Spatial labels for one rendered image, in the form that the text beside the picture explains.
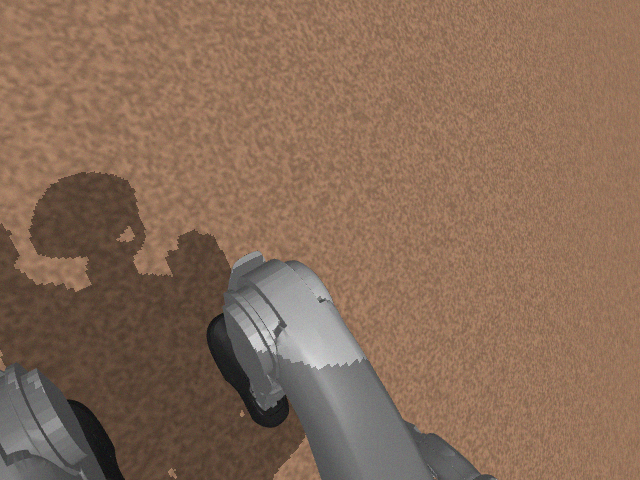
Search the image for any right robot hand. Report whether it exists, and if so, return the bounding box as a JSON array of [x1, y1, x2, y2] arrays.
[[404, 420, 482, 480]]

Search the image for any right robot foot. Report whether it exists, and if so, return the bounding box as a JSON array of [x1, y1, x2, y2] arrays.
[[207, 313, 289, 428]]

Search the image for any left robot foot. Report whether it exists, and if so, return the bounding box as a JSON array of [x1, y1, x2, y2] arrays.
[[66, 399, 125, 480]]

